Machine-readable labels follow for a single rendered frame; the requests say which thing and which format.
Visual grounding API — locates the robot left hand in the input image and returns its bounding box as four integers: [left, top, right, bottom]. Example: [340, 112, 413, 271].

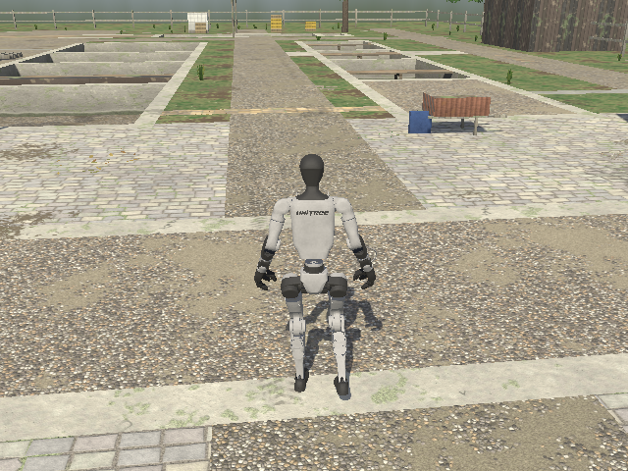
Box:
[254, 269, 277, 290]

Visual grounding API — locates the left robot foot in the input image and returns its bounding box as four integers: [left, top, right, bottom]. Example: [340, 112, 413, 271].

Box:
[294, 368, 309, 393]

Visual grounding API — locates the right robot forearm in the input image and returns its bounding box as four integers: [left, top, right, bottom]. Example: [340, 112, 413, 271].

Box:
[352, 235, 373, 272]

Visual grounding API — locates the left robot forearm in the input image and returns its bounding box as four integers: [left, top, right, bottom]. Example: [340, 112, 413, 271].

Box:
[257, 236, 276, 273]

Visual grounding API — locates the robot right hand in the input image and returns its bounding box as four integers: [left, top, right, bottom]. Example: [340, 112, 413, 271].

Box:
[353, 268, 376, 289]

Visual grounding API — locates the right robot upper arm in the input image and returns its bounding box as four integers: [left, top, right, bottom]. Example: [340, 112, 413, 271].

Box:
[333, 196, 362, 250]

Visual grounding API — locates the left robot thigh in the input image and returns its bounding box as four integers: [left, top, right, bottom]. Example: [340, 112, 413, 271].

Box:
[281, 273, 306, 336]

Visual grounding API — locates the left robot upper arm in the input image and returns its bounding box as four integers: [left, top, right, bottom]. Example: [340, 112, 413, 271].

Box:
[265, 197, 292, 251]

